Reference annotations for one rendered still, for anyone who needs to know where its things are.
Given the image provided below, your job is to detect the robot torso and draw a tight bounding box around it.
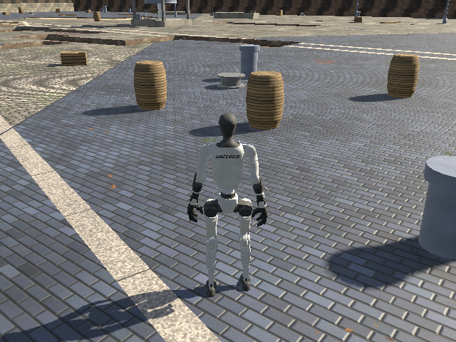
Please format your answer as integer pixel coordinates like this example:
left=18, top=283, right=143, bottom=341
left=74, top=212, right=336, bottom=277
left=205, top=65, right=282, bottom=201
left=211, top=141, right=245, bottom=214

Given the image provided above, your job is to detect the right robot forearm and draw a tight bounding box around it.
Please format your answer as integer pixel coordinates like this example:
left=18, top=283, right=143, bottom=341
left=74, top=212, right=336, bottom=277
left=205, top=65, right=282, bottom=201
left=253, top=174, right=266, bottom=208

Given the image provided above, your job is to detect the robot right hand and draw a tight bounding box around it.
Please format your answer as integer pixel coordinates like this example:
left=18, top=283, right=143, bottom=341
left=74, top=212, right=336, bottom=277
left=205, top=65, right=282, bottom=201
left=252, top=206, right=268, bottom=226

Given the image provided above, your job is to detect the left robot forearm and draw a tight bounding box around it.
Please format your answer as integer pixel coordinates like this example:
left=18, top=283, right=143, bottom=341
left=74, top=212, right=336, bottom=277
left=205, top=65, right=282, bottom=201
left=189, top=173, right=202, bottom=206

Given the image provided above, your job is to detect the left robot upper arm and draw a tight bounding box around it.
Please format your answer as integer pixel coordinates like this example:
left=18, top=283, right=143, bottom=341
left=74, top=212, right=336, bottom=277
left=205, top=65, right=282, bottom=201
left=195, top=144, right=213, bottom=183

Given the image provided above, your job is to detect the left robot foot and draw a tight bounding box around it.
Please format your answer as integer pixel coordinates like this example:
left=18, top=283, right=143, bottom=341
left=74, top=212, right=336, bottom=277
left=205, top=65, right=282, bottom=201
left=207, top=278, right=217, bottom=297

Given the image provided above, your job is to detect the robot left hand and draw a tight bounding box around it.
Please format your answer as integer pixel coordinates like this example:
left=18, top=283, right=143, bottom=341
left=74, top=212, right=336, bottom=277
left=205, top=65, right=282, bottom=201
left=187, top=203, right=203, bottom=222

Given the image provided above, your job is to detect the right robot upper arm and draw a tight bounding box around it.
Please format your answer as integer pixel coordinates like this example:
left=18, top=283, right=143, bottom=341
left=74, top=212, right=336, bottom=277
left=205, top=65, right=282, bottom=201
left=243, top=144, right=260, bottom=184

